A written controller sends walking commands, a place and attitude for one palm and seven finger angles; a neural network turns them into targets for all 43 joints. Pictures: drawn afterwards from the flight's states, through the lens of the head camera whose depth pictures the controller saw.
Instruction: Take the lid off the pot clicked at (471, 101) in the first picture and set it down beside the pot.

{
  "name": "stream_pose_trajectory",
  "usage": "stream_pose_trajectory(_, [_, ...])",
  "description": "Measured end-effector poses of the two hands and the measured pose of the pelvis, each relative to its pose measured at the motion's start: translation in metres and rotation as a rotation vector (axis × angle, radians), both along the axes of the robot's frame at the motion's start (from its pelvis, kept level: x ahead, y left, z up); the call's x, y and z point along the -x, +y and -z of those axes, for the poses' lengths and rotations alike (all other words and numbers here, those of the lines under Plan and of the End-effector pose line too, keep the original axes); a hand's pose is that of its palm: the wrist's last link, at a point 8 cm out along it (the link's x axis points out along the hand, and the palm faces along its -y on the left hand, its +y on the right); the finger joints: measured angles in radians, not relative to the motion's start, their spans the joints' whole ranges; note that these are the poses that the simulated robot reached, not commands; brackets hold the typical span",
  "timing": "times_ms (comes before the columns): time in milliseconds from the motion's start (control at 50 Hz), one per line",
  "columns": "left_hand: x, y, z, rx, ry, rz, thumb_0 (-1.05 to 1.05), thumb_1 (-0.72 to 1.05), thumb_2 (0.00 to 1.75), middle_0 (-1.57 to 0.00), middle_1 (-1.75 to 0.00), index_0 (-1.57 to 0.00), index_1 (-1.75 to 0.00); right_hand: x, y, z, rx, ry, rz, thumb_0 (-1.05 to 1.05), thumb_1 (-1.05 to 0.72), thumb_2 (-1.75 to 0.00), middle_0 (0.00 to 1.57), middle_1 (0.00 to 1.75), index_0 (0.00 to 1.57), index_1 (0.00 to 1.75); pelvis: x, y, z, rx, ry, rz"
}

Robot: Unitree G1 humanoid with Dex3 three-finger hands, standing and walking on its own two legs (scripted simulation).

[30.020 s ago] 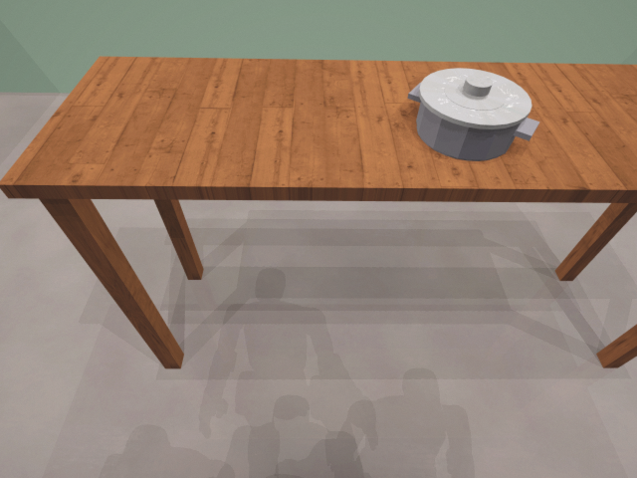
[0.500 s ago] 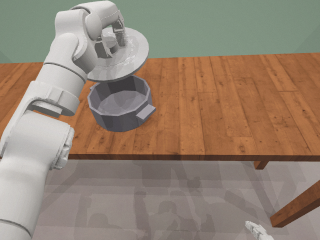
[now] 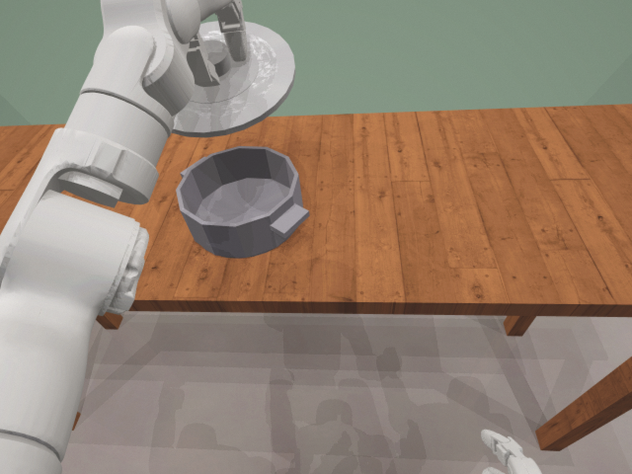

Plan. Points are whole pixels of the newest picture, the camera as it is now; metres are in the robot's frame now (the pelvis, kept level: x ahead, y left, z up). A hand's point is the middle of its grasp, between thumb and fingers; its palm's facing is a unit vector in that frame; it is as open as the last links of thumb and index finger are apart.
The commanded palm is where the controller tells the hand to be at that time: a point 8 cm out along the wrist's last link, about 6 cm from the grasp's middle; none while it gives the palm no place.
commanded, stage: lift the lid straight up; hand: left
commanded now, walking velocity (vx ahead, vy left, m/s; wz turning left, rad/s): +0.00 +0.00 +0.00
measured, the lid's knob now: (210, 59) +0.50 +0.11 +0.29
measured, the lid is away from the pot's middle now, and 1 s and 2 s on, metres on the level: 0.02 0.12 0.23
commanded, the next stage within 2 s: move the lid sideways beside the pot in 0.02 s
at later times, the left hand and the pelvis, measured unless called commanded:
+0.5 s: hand (169, 60) +0.47 +0.14 +0.31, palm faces -0.13 -0.04 -0.99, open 7.0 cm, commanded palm +0.45 +0.16 +0.37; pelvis +0.00 +0.00 +0.00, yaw +0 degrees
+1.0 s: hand (96, 73) +0.46 +0.22 +0.30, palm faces -0.14 -0.05 -0.99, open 7.0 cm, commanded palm +0.45 +0.23 +0.37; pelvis +0.00 +0.01 +0.00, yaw +1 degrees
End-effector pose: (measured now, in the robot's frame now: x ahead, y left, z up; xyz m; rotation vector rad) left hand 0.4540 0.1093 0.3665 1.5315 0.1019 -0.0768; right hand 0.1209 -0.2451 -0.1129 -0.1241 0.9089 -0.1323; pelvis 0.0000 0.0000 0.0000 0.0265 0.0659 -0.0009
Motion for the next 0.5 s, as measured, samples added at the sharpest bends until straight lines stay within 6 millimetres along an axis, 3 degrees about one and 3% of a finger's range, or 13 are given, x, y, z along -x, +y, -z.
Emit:
stream_pose_trajectory(240, [-0.005, 0.004, 0.003, -0.01, 0.008, 0.002, 0.04, 0.24, 0.75, -0.66, -0.95, -0.76, -0.99, 0.013, -0.007, 0.001, 0.013, 0.025, 0.027, 0.01, -0.9, -0.9, 0.2, 0.3, 0.2, 0.3, -0.001, -0.001, 0.0, 0.0, 0.005, 0.008])
stream_pose_trajectory(500, [-0.003, 0.036, 0.004, -0.006, 0.016, -0.051, 0.04, 0.24, 0.75, -0.66, -0.95, -0.76, -0.99, 0.012, -0.011, -0.001, 0.021, 0.043, 0.034, 0.01, -0.9, -0.9, 0.2, 0.3, 0.2, 0.3, -0.003, -0.001, 0.0, 0.004, 0.004, 0.006])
